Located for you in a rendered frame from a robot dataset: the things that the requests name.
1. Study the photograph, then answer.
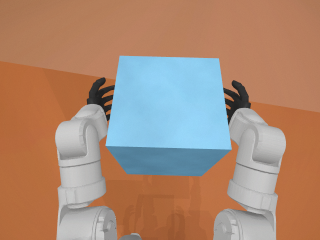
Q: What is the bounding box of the robot left forearm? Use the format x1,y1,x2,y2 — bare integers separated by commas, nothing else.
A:
55,104,108,240

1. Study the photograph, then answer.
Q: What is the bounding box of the robot left hand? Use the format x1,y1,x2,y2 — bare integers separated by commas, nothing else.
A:
87,77,115,121

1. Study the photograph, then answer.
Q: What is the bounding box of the robot left upper arm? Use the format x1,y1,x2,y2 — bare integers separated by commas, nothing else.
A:
57,205,118,240

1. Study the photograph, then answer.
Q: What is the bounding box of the robot right hand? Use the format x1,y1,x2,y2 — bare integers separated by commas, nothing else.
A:
223,80,251,125

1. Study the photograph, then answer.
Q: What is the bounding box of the robot right forearm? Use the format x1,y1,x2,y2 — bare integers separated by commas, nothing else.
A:
227,108,286,240

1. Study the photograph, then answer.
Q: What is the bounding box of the carton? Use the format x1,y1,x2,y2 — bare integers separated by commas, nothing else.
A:
105,55,232,177

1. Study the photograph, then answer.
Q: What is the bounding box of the robot right upper arm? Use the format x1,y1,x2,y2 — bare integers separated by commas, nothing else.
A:
213,208,276,240

